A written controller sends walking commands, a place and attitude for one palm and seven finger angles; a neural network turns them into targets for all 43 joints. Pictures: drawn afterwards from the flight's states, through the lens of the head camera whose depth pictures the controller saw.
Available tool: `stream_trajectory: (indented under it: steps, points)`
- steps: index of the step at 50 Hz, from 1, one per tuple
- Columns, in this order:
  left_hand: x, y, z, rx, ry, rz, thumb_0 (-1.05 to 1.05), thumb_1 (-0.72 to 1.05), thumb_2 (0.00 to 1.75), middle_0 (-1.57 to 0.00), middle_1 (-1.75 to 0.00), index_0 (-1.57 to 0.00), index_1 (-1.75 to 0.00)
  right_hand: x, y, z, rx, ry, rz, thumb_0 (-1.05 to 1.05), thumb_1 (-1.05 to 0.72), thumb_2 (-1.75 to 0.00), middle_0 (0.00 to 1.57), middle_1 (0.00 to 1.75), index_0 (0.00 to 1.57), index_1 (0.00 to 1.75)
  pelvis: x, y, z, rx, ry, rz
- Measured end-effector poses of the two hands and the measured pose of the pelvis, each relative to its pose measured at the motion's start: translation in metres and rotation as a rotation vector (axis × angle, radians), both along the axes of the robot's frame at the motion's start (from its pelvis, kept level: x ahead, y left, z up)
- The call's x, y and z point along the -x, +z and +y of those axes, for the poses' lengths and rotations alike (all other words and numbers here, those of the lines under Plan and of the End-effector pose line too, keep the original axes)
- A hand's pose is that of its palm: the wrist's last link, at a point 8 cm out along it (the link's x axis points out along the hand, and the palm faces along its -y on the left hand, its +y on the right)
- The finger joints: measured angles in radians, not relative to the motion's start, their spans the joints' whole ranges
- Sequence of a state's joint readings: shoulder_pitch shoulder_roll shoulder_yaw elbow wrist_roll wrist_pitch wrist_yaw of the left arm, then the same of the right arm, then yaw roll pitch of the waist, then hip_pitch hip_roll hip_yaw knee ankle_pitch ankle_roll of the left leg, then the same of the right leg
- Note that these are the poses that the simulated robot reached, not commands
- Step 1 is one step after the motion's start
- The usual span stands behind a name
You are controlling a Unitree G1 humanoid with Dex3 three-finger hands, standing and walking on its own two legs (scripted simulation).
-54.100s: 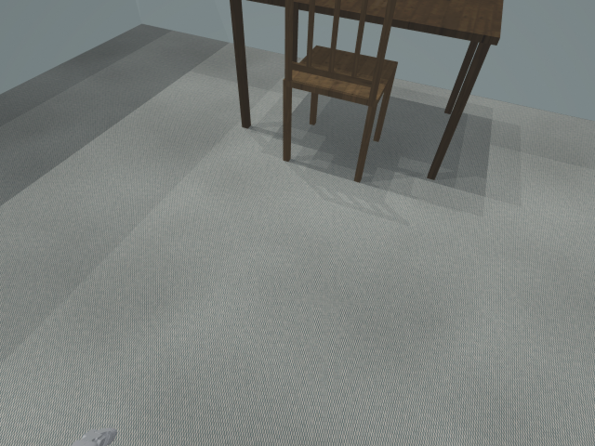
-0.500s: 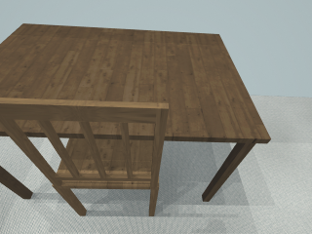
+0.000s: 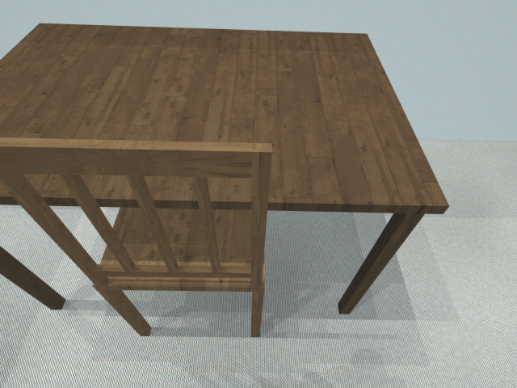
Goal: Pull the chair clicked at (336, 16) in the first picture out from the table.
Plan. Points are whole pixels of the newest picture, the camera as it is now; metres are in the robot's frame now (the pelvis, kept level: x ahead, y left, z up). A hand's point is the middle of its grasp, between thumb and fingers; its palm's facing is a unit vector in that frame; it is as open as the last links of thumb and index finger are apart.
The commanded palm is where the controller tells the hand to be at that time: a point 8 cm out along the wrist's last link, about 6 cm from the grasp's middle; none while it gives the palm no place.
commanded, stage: come to a stop and stand still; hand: left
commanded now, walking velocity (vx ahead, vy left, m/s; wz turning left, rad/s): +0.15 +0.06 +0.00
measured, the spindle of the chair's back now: (157, 230) +0.39 +0.23 -0.05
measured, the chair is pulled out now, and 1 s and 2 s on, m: -0.10 -0.10 -0.10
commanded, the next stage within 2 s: look again from close up in 0.90 s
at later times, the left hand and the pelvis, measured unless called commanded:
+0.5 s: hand out of the picture -0.03 +0.17 -0.17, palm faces +0.03 -0.99 -0.15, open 7.4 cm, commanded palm none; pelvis +0.01 +0.02 +0.01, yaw +1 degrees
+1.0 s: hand out of the picture +0.02 +0.17 -0.17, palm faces +0.02 -0.99 -0.15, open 7.4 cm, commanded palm none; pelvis +0.03 +0.01 +0.01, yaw +1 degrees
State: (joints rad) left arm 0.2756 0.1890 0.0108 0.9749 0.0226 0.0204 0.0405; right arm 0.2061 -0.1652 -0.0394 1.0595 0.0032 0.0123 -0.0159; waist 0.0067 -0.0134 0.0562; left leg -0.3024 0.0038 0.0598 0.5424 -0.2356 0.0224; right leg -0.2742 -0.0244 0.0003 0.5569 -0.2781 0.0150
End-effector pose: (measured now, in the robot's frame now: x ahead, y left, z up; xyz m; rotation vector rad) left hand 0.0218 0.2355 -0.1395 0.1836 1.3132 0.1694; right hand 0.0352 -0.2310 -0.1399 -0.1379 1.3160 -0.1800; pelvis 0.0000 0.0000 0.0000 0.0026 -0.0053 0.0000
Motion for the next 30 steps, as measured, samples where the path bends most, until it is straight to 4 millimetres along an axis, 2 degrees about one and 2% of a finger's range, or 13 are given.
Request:
stream_trajectory:
  steps: [4, 7, 12, 17, 24, 30]
  points:
    - [0.004, -0.002, 0.006, -0.006, -0.008, -0.018, 0.0, 0.91, 0.9, -0.2, -0.3, -0.2, -0.29, 0.0, 0.0, -0.007, 0.018, 0.004, -0.034, 0.01, -0.91, -0.9, 0.2, 0.3, 0.2, 0.3, 0.011, -0.004, 0.002, 0.006, 0.009, -0.003]
    - [0.003, -0.005, 0.011, 0.002, -0.012, -0.028, 0.0, 0.91, 0.9, -0.2, -0.3, -0.2, -0.29, 0.009, 0.003, -0.005, 0.035, 0.011, -0.037, 0.0, -0.91, -0.9, 0.2, 0.3, 0.2, 0.3, 0.014, -0.005, 0.007, 0.009, 0.01, -0.008]
    - [0.004, -0.002, 0.015, 0.025, -0.006, -0.041, 0.0, 0.91, 0.9, -0.2, -0.3, -0.2, -0.29, 0.034, 0.011, 0.009, 0.027, 0.029, 0.034, 0.0, -0.91, -0.9, 0.2, 0.3, 0.2, 0.3, 0.013, 0.003, 0.014, 0.017, 0.012, 0.013]
    - [0.023, -0.002, 0.01, 0.048, 0.013, 0.008, 0.0, 0.91, 0.9, -0.2, -0.3, -0.2, -0.29, 0.051, 0.01, 0.024, -0.003, 0.02, 0.103, 0.0, -0.91, -0.9, 0.2, 0.3, 0.2, 0.3, 0.008, 0.007, 0.017, 0.013, 0.021, 0.018]
    - [0.056, -0.004, -0.008, 0.081, 0.033, 0.134, 0.0, 0.91, 0.9, -0.2, -0.3, -0.19, -0.29, 0.051, 0.006, 0.042, -0.049, -0.002, 0.122, 0.0, -0.91, -0.9, 0.2, 0.3, 0.2, 0.3, -0.005, 0.008, 0.015, 0.006, 0.018, 0.009]
    - [0.065, -0.003, -0.024, 0.107, 0.048, 0.185, 0.0, 0.91, 0.9, -0.2, -0.3, -0.19, -0.29, 0.045, 0.006, 0.045, -0.054, -0.01, 0.137, 0.01, -0.92, -0.9, 0.2, 0.3, 0.2, 0.3, -0.016, 0.008, 0.013, 0.007, 0.013, 0.011]
